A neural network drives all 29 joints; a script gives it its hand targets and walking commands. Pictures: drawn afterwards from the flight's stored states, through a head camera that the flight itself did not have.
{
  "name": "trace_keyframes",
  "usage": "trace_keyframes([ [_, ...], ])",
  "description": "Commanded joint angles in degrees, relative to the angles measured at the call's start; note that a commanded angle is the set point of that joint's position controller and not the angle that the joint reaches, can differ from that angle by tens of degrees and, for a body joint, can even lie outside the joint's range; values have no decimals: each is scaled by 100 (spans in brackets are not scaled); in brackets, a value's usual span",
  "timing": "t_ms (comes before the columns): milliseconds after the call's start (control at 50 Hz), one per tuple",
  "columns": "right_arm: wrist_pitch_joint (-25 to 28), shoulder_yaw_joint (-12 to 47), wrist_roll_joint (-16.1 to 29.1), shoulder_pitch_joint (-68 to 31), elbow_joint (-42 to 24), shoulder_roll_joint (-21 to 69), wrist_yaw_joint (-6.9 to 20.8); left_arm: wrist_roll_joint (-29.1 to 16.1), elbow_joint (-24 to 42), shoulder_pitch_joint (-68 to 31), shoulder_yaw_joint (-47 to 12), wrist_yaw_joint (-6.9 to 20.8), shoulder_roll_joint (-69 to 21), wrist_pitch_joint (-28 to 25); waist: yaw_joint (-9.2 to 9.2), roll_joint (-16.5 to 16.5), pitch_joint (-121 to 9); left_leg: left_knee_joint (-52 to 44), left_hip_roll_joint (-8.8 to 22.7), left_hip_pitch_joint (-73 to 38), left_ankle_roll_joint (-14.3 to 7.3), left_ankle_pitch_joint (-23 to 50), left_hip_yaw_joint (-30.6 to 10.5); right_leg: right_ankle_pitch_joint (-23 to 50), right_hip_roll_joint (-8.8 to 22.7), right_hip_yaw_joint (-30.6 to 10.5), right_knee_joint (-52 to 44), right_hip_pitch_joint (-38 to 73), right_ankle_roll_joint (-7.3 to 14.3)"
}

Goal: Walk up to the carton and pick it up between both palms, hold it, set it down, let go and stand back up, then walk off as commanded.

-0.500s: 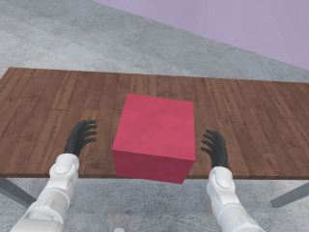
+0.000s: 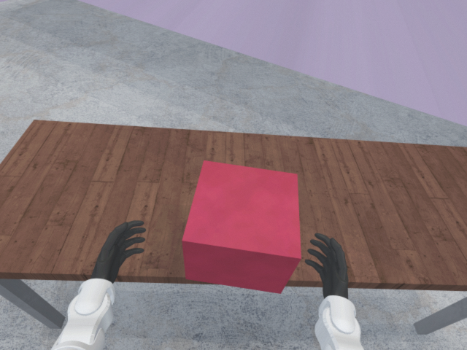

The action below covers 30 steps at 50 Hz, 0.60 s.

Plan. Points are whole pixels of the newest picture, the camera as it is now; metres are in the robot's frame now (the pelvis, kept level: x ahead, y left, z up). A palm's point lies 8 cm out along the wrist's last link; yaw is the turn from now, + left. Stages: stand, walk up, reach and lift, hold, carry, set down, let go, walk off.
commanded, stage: set down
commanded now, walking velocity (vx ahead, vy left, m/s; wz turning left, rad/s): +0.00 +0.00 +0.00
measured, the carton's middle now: (241, 226) +0.40 -0.01 -0.08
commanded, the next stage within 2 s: none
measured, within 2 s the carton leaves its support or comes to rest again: neither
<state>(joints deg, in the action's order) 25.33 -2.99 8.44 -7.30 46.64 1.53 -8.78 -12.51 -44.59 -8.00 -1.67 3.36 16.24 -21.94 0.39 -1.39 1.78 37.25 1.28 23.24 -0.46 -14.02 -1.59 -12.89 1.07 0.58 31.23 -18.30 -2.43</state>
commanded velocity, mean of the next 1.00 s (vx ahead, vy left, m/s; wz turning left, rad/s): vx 0.00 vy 0.00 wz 0.00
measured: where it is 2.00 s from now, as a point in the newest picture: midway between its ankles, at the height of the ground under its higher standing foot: outside the picture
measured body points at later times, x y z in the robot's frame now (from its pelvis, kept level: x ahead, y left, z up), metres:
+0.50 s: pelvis +0.05 -0.01 +0.01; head +0.06 +0.01 +0.46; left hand +0.25 +0.21 -0.04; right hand +0.24 -0.20 -0.04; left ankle +0.06 +0.11 -0.73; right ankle +0.04 -0.16 -0.73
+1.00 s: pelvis +0.06 -0.03 +0.02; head +0.07 -0.01 +0.47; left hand +0.24 +0.21 -0.05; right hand +0.23 -0.22 -0.05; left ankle +0.06 +0.11 -0.73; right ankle +0.04 -0.16 -0.73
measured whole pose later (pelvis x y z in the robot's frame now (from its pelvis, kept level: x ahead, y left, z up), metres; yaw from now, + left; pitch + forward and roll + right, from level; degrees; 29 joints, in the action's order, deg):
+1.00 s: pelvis +0.06 -0.03 +0.02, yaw -2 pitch -6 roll +0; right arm 25.7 2.3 4.6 13.1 40.9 -4.4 -5.6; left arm -6.7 -34.4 11.9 1.2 5.6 15.4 -13.9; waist -2.3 -1.5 6.9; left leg 22.3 2.1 3.1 1.7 -13.3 0.6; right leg -13.8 0.5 -1.2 20.8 -1.2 -1.1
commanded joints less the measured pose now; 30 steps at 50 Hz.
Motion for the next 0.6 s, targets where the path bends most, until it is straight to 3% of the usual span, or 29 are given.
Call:
trace_keyframes([
  [0, 236, -30, -2, -759, -903, -422, 48, -58, 931, -877, 102, -37, 524, -273, 15, 704, -1205, -1237, -166, -621, 305, -725, 37, -251, -430, 78, -520, 652, 340],
  [200, 157, 89, 73, -127, -1073, -719, 300, -129, 1167, -12, -94, -130, 522, -301, -67, 583, -852, -1183, -182, -1037, 468, 107, 266, -563, -407, -25, -820, 711, 416],
  [420, 367, 334, 15, 905, -1124, -872, 400, 125, 1608, 1104, 13, -24, 484, -183, -169, 541, -655, -1254, -244, -1632, 497, 1493, 312, 500, -405, -80, -1054, 1162, 360],
  [580, 447, 418, -173, 1494, -1186, -989, 377, 363, 1842, 1583, 195, 87, 464, 93, -152, 414, -367, -1397, -291, -2028, 486, 1846, 342, 1120, -365, -109, -1275, 1332, 283],
])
